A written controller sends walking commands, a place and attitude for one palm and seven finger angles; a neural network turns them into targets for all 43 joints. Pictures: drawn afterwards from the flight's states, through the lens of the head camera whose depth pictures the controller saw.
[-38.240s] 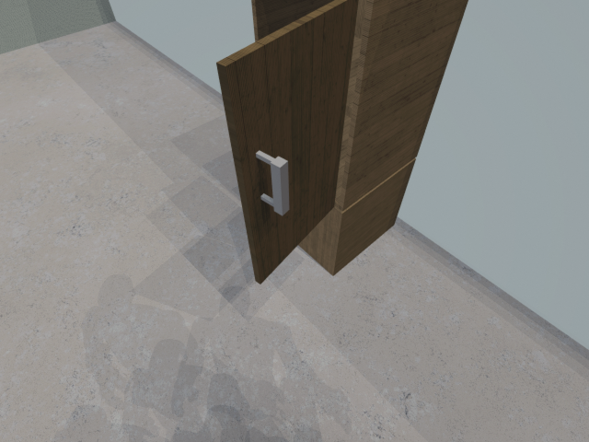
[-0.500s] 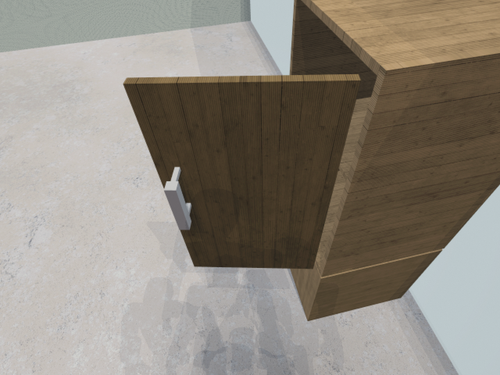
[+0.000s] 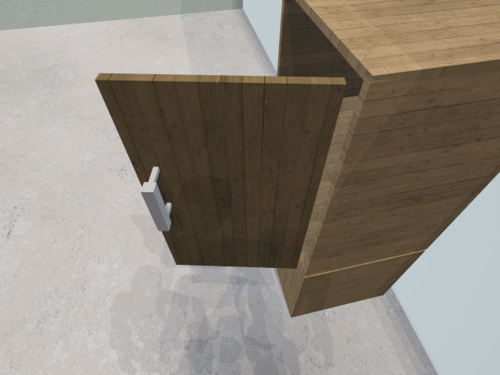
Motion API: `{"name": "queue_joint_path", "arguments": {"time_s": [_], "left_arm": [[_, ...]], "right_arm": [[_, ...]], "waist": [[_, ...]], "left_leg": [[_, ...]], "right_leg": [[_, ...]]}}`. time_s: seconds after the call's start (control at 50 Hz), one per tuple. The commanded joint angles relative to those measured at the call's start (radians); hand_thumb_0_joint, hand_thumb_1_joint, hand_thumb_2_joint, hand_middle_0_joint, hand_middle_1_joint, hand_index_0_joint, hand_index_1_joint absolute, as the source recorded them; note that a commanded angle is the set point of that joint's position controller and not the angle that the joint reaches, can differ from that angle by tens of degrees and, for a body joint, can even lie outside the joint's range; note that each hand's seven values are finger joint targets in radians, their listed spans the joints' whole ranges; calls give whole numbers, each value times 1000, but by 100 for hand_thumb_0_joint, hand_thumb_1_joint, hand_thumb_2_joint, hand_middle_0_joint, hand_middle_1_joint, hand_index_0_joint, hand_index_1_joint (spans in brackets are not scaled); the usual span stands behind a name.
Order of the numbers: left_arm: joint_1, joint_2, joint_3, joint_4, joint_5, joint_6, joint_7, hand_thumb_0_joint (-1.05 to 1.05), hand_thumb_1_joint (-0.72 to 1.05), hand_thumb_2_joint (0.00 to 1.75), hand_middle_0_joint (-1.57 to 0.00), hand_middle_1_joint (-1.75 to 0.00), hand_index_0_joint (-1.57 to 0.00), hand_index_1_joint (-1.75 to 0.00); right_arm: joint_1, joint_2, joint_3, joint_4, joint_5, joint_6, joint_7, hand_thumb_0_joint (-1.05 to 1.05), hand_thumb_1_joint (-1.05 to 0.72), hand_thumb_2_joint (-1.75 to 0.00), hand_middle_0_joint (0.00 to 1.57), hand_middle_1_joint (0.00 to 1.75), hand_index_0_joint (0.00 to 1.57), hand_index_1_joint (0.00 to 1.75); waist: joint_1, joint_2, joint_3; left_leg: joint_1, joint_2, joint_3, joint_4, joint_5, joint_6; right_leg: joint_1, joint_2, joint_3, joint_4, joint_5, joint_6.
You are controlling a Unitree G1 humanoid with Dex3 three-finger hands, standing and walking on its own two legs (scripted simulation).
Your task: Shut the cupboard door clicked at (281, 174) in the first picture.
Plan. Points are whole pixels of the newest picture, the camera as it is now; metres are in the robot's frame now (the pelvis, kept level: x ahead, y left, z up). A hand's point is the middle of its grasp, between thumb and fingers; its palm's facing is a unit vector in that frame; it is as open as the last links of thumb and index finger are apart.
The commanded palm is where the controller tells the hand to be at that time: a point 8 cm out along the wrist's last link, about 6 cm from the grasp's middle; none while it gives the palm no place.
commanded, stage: come to a stop and stand still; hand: left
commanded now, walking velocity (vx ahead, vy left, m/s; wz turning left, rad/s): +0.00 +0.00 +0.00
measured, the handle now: (159, 199) +0.42 +0.20 +0.01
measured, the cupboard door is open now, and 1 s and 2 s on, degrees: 75 75 75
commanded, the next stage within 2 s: look again from close up in 0.02 s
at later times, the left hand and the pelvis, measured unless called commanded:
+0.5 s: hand out of the picture +0.01 +0.18 -0.17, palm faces +0.01 -0.98 -0.21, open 7.4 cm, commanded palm none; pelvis +0.00 +0.00 +0.00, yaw +0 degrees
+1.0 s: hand (145, 347) +0.16 +0.17 -0.01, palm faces +0.01 -1.00 +0.00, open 6.8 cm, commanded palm +0.10 +0.23 -0.06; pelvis -0.05 +0.01 -0.06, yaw +3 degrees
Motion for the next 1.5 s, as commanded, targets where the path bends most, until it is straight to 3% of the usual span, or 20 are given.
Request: {"name": "queue_joint_path", "arguments": {"time_s": [0.0,0.66,0.68,0.7,0.72,0.74,0.76,0.78,0.82,0.84,0.88,0.92,0.96,1.02,1.08,1.14,1.18,1.22,1.34,1.48], "left_arm": [[63,119,22,-25,2,-12,6,0,90,90,-20,-30,-20,-30],[96,83,22,-12,3,-7,8,0,90,90,-20,-30,-20,-30],[194,116,34,35,15,-32,46,0,90,90,-20,-30,-20,-30],[-671,682,395,-1532,-152,-324,37,0,90,90,-20,-30,-20,-30],[-43,192,41,-1256,-138,-235,57,0,90,90,-22,-32,-22,-32],[188,-21,-24,-1233,-190,-108,62,0,90,90,-24,-34,-24,-34],[115,-17,-18,-1101,-161,-99,69,0,90,90,-25,-36,-25,-36],[67,-23,11,-1077,-170,-143,48,0,90,90,-27,-38,-27,-38],[221,-4,101,-938,-185,-267,-22,0,90,90,-31,-42,-31,-42],[347,-23,112,-875,-198,-336,-79,0,90,90,-33,-44,-33,-44],[420,-65,110,-846,-235,-499,-206,0,90,90,-36,-48,-36,-48],[357,14,144,-855,-241,-651,-343,0,90,90,-40,-52,-40,-52],[327,90,183,-931,-239,-634,-391,0,90,90,-44,-56,-44,-56],[147,130,191,-1147,-269,-540,-351,0,90,90,-49,-62,-49,-62],[-22,133,159,-1414,-260,-558,-262,0,90,90,-55,-68,-55,-68],[-135,114,64,-1543,-231,-585,-226,0,90,90,-60,-74,-60,-74],[-60,106,32,-1477,-221,-556,-242,0,90,90,-64,-78,-64,-78],[2,115,30,-1394,-220,-488,-271,0,90,90,-68,-82,-68,-82],[112,195,194,-1365,-260,-282,-264,0,90,90,-79,-94,-79,-94],[156,141,173,-1403,-273,-391,-222,0,90,90,-92,-108,-92,-108]], "right_arm": [[73,-87,-19,-22,-4,-7,-6,0,-90,-90,20,30,20,30],[103,-59,-19,-3,-3,-8,-13,0,-90,-90,20,30,20,30],[-25,-103,-38,-67,10,-11,-2,0,-90,-90,20,30,20,30],[111,-313,-73,-351,10,-209,-138,0,-90,-90,20,30,20,30],[-13,-183,-22,-348,51,-265,-127,0,-90,-90,20,30,20,30],[-40,-164,-26,-382,30,-305,-88,0,-90,-90,20,30,20,30],[-8,-173,-43,-354,46,-328,-60,0,-90,-90,20,30,20,30],[1,-194,-79,-390,34,-336,-43,0,-90,-90,20,30,20,30],[-15,-201,-98,-448,3,-342,-17,0,-90,-90,20,30,20,30],[-40,-192,-102,-494,3,-348,0,0,-90,-90,20,30,20,30],[-66,-179,-109,-544,-2,-339,29,0,-90,-90,20,30,20,30],[-93,-194,-121,-603,0,-326,47,0,-90,-90,20,30,20,30],[-122,-204,-121,-696,16,-296,56,0,-90,-90,20,30,20,30],[-148,-205,-106,-806,33,-269,33,0,-90,-90,20,30,20,30],[-113,-191,-92,-826,30,-263,12,0,-90,-90,20,30,20,30],[-83,-199,-71,-807,21,-273,-10,0,-90,-90,20,30,20,30],[-67,-207,-63,-791,23,-280,-19,0,-90,-90,20,30,20,30],[-57,-213,-54,-786,29,-278,-24,0,-90,-90,20,30,20,30],[-82,-187,-42,-818,44,-243,-34,0,-90,-90,20,30,20,30],[-55,-184,-46,-788,20,-266,-26,0,-90,-90,20,30,20,30]], "waist": [[3,-8,-21],[8,-8,20],[51,-29,4],[-97,-16,-429],[-49,400,-548],[6,385,-453],[-58,117,-168],[-79,-19,-40],[-32,-222,-89],[19,-215,-130],[52,-300,-171],[50,-238,-205],[90,-61,-285],[67,-16,-322],[16,63,-366],[-54,54,-362],[-62,60,-339],[-58,39,-315],[34,9,-366],[17,-4,-351]], "left_leg": [[-12,85,-65,-35,242,28],[-12,95,-65,-58,260,33],[-114,91,-3,211,249,6],[279,67,20,289,435,39],[173,-5,-53,181,618,47],[135,47,-82,107,822,19],[-10,54,-109,138,703,18],[-135,26,-114,199,531,23],[-342,-20,-113,304,304,16],[-409,-43,-99,341,259,5],[-561,-60,-78,435,150,-10],[-685,-72,-62,545,61,-12],[-721,-83,-31,579,22,7],[-762,-77,-33,600,-120,31],[-730,-54,-76,623,-206,44],[-703,-36,-119,642,-226,56],[-718,-33,-132,643,-246,54],[-754,-34,-133,637,-269,51],[-756,-42,-121,567,-206,42],[-698,-31,-134,549,-80,33]], "right_leg": [[30,-148,125,-59,412,-13],[21,-141,114,-75,377,-12],[48,-218,165,-51,901,66],[42,-134,120,97,659,47],[13,-44,38,241,516,23],[-73,-48,-72,183,232,29],[-204,-45,-71,152,176,42],[-274,-49,-77,134,269,44],[-321,-70,-78,218,333,60],[-298,-79,-57,272,357,55],[-357,-78,-37,380,283,49],[-424,-90,25,458,187,36],[-430,-92,59,488,45,11],[-512,-78,76,459,-257,16],[-604,-61,69,458,-370,19],[-674,-37,28,495,-317,20],[-685,-33,16,495,-314,20],[-667,-37,18,470,-344,25],[-501,-45,18,417,-346,25],[-519,-36,-45,474,-166,20]]}}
